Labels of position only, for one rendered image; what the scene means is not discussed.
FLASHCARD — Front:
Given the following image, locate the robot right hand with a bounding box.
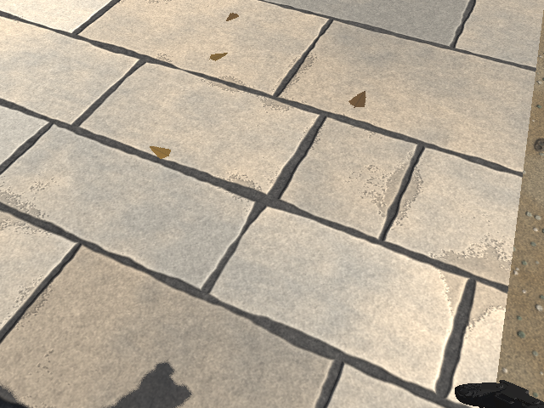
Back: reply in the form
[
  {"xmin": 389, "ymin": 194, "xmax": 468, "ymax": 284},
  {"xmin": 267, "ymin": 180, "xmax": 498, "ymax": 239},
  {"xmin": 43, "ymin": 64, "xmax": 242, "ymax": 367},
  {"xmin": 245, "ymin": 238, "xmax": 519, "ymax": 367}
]
[{"xmin": 455, "ymin": 380, "xmax": 544, "ymax": 408}]

